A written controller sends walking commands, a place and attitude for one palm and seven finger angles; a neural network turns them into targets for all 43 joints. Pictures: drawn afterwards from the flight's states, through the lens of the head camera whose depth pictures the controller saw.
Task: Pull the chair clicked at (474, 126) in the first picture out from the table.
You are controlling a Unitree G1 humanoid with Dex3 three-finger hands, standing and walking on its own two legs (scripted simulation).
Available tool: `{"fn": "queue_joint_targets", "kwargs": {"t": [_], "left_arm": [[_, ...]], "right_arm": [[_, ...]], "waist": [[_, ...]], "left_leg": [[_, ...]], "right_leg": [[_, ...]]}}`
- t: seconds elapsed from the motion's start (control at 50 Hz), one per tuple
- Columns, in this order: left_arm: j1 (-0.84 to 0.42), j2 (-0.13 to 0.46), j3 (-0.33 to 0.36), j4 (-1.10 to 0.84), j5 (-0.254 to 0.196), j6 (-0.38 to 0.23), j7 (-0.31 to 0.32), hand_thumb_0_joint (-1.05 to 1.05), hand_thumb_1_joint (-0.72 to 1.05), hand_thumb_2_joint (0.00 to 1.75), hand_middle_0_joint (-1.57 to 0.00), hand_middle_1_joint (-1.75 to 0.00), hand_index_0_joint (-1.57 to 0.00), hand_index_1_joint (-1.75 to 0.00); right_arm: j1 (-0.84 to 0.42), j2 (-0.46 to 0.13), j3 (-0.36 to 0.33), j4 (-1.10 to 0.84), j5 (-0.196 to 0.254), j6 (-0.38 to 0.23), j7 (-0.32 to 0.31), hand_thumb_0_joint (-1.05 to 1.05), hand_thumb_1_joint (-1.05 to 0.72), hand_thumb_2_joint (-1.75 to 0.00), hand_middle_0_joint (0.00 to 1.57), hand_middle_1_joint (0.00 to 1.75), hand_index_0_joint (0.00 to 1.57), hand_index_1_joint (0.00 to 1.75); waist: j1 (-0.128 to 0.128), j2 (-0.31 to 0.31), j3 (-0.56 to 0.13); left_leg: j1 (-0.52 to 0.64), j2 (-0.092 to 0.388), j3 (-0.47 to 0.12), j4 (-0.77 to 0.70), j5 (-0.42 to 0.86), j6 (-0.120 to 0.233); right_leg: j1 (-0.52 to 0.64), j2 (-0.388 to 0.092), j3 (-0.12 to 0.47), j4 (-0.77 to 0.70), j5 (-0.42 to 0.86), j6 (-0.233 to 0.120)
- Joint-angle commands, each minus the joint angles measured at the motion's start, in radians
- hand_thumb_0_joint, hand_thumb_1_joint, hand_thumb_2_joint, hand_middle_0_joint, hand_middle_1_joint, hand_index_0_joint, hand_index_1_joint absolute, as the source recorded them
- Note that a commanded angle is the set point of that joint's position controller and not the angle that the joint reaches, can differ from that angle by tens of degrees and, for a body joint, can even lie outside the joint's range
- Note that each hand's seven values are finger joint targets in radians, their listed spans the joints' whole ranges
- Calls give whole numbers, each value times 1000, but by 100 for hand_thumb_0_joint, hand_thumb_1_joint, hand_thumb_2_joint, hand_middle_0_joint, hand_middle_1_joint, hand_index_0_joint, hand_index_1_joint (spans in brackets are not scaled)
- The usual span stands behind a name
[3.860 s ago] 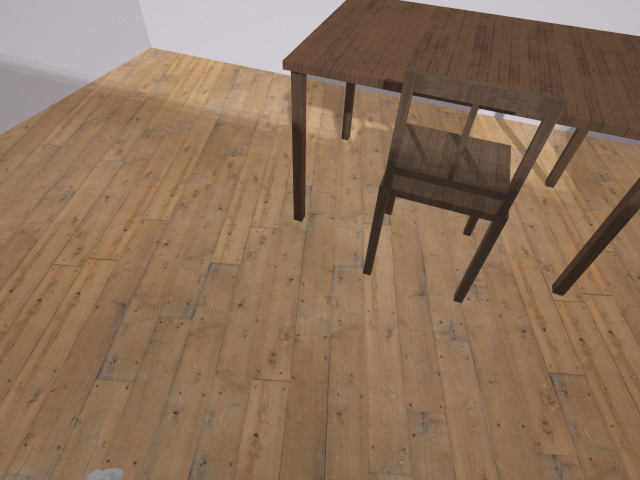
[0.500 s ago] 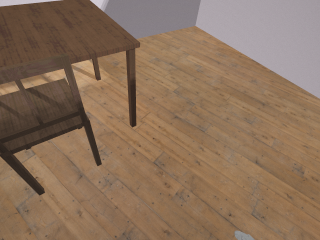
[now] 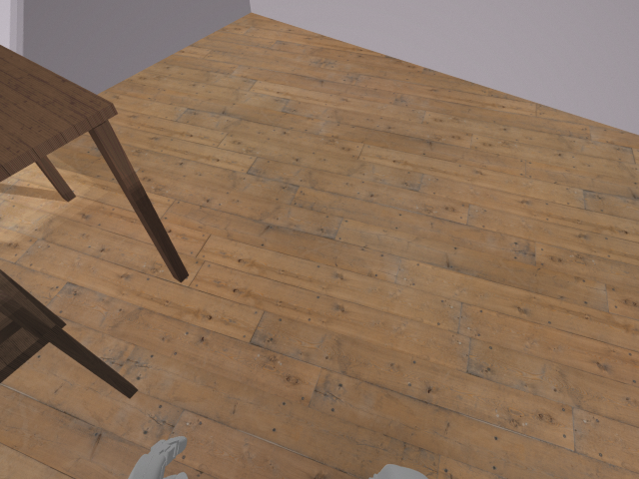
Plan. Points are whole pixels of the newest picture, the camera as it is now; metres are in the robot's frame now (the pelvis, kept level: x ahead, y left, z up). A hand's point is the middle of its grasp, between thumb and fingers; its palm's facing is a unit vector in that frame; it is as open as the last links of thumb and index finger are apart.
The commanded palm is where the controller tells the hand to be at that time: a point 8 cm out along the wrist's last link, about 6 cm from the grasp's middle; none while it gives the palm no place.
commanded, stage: turn to face it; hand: left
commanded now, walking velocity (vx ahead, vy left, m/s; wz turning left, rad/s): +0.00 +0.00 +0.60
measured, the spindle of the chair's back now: out of the picture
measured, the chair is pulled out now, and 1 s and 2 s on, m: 0.00 0.00 0.00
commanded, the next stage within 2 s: take the last steps up to it in 1.60 s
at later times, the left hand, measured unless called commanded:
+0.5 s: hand out of the picture +0.04 +0.25 -0.15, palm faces +0.30 -0.93 -0.21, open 7.4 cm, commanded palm none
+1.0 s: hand out of the picture -0.04 +0.16 -0.12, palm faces +0.56 -0.78 -0.28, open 7.4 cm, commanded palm none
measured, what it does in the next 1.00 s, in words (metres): steps on the spot, turning left: left foot, then right foot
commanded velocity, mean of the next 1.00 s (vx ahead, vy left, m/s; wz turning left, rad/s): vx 0.00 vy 0.00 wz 0.60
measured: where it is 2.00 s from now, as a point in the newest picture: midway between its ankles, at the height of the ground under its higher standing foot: outside the picture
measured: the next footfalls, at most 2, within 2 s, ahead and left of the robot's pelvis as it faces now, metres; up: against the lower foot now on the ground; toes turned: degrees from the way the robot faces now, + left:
left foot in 0.28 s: +0.07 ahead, +0.13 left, +0.00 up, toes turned +19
right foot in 0.80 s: +0.10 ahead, -0.12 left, +0.00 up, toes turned +23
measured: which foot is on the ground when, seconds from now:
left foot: up 0.00-0.26, down 0.28-0.78, up 0.80-1.00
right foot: down 0.00-0.28, up 0.30-0.78, down 0.80-1.00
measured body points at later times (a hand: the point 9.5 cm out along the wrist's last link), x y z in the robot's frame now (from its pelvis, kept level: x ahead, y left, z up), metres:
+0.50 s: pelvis +0.01 +0.03 +0.02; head +0.04 +0.07 +0.47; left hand +0.02 +0.30 -0.14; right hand +0.11 -0.20 -0.11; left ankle +0.03 +0.12 -0.72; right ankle +0.04 -0.13 -0.64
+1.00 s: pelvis +0.01 -0.04 +0.03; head +0.04 -0.05 +0.47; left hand -0.07 +0.20 -0.10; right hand +0.22 -0.23 -0.12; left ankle -0.07 +0.08 -0.63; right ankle +0.06 -0.14 -0.72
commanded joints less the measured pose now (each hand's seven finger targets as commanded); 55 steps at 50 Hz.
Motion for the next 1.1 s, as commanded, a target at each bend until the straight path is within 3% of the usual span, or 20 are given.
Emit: {"fn": "queue_joint_targets", "kwargs": {"t": [0.0, 0.06, 0.16, 0.22, 0.24, 0.26, 0.28, 0.32, 0.36, 0.44, 0.62, 0.72, 0.74, 0.76, 0.78, 0.82, 0.84, 0.88, 1.0, 1.08], "left_arm": [[59, 142, 21, -4, -2, 4, 32, 0, 90, 90, -20, -30, -20, -30], [25, 140, 25, -10, 1, 15, 38, 0, 90, 90, -20, -30, -20, -30], [40, 152, 44, -20, 2, 24, 43, 0, 90, 90, -20, -30, -20, -30], [41, 138, 50, -32, -8, 36, 39, 0, 90, 90, -20, -30, -20, -30], [56, 103, 50, -52, -15, 46, 34, 0, 90, 90, -20, -30, -20, -30], [44, 46, 43, -94, -21, 52, 28, 0, 90, 90, -20, -30, -20, -30], [-20, 54, 38, -126, -9, 52, 26, 0, 90, 90, -20, -30, -20, -30], [-41, 53, 48, -113, -2, 45, 20, 0, 90, 90, -20, -30, -20, -30], [15, 66, 54, -76, -3, 41, 14, 0, 90, 90, -20, -30, -20, -30], [42, 76, 52, -60, -12, 49, 16, 0, 90, 90, -20, -30, -20, -30], [33, 107, 48, -86, -14, 55, 19, 0, 90, 90, -20, -30, -20, -30], [161, 127, 46, -76, -22, 43, 25, 0, 90, 90, -20, -30, -20, -30], [209, 152, 55, -71, -18, 37, 29, 0, 90, 90, -20, -30, -20, -30], [234, 244, 71, -79, 0, 28, 36, 0, 90, 90, -20, -30, -20, -30], [164, 297, 66, -112, 0, 36, 36, 0, 90, 90, -20, -30, -20, -30], [52, 234, 58, -143, -6, 28, 41, 0, 90, 90, -20, -30, -20, -30], [15, 200, 44, -144, -6, 22, 36, 0, 90, 90, -20, -30, -20, -30], [44, 170, 32, -137, -5, 10, 33, 0, 90, 90, -20, -30, -20, -30], [194, 215, 37, -89, 1, 16, 30, 0, 90, 90, -20, -30, -20, -30], [215, 246, 49, -72, 6, 21, 29, 0, 90, 90, -20, -30, -20, -30]], "right_arm": [[24, -12, 6, -37, 1, -7, -2, 0, -90, -90, 20, 30, 20, 30], [49, 5, 7, -20, -2, 4, 9, 0, -90, -90, 20, 30, 20, 30], [10, 13, 0, -61, -4, 0, 25, 0, -90, -90, 20, 30, 20, 30], [58, -5, -11, -70, -9, -4, 31, 0, -90, -90, 20, 30, 20, 30], [86, -59, -24, -75, -14, -12, 32, 0, -90, -90, 20, 30, 20, 30], [117, -159, -46, -92, -23, -19, 25, 0, -90, -90, 20, 30, 20, 30], [131, -189, -57, -89, -29, -19, 15, 0, -90, -90, 20, 30, 20, 30], [54, -152, -50, -100, -19, -30, 3, 0, -90, -90, 20, 30, 20, 30], [-18, -119, -36, -125, -17, -42, -2, 0, -90, -90, 20, 30, 20, 30], [-20, -140, -43, -129, -12, -42, -3, 0, -90, -90, 20, 30, 20, 30], [-67, -200, -65, -154, -14, -12, 13, 0, -90, -90, 20, 30, 20, 30], [-154, -214, -74, -193, -11, 4, 24, 0, -90, -90, 20, 30, 20, 30], [-167, -189, -72, -207, -6, 8, 29, 0, -90, -90, 20, 30, 20, 30], [-157, -116, -63, -227, 3, 14, 34, 0, -90, -90, 20, 30, 20, 30], [-171, -104, -61, -251, -9, 12, 33, 0, -90, -90, 20, 30, 20, 30], [-172, -147, -70, -231, -16, 26, 41, 0, -90, -90, 20, 30, 20, 30], [-164, -141, -65, -204, -18, 29, 48, 0, -90, -90, 20, 30, 20, 30], [-139, -118, -55, -186, -14, 28, 55, 0, -90, -90, 20, 30, 20, 30], [-259, -102, -36, -204, -8, 31, 57, 0, -90, -90, 20, 30, 20, 30], [-286, -87, -19, -212, 0, 18, 56, 0, -90, -90, 20, 30, 20, 30]], "waist": [[46, -179, -156], [33, -179, -107], [50, -182, -99], [20, -117, -110], [9, 70, -101], [-13, 326, -81], [-41, 248, -100], [-5, 198, -118], [26, 87, -147], [21, 76, -176], [7, 126, -152], [65, 122, -159], [90, 76, -160], [102, -185, -145], [93, -332, -95], [36, -262, -44], [17, -194, -5], [19, -185, -33], [94, -211, -73], [112, -256, -119]], "left_leg": [[-123, -44, -120, 131, 41, 1], [-118, -67, -75, 64, 94, -4], [-116, -70, -30, -129, 131, -5], [6, -81, -13, -358, 303, 6], [34, 1, -174, -511, 392, 52], [61, 223, -510, -665, 568, 173], [37, 280, -608, -710, 507, 258], [64, 193, -533, -684, 458, 216], [111, 116, -389, -643, 597, 186], [181, 86, -346, -621, 732, 206], [115, 58, -484, -642, 495, 218], [-57, -15, -509, -586, 436, 165], [-162, -64, -472, -526, 339, 118], [-364, -196, -321, -271, 130, 34], [-406, -249, -207, -1, 21, -3], [-337, -178, -242, 214, 94, 12], [-330, -155, -218, 268, 168, 1], [-327, -151, -174, 275, 222, -24], [-279, -140, -109, 77, 153, -42], [-181, -146, -62, -126, 107, -25]], "right_leg": [[161, -306, 209, -344, 439, -124], [115, -293, 102, -361, 342, -94], [152, -320, 47, -309, 284, -77], [94, -287, -12, -177, 140, -13], [0, -208, -45, -29, -23, 40], [-177, -75, -65, 189, -311, 112], [-199, -45, 46, 397, -366, 99], [-285, -63, 142, 531, -213, 100], [-253, -66, 146, 516, -110, 115], [-197, -48, 141, 395, -115, 132], [-95, -6, 148, 182, -158, 127], [179, 34, 125, -145, -48, 98], [304, -10, 149, -299, -7, 80], [396, -259, 417, -481, -192, -4], [239, -457, 559, -536, -235, -96], [64, -380, 453, -513, -153, -78], [60, -315, 322, -466, -37, -58], [144, -261, 185, -391, 184, -46], [273, -303, 124, -350, 349, -71], [316, -333, 86, -292, 478, -80]]}}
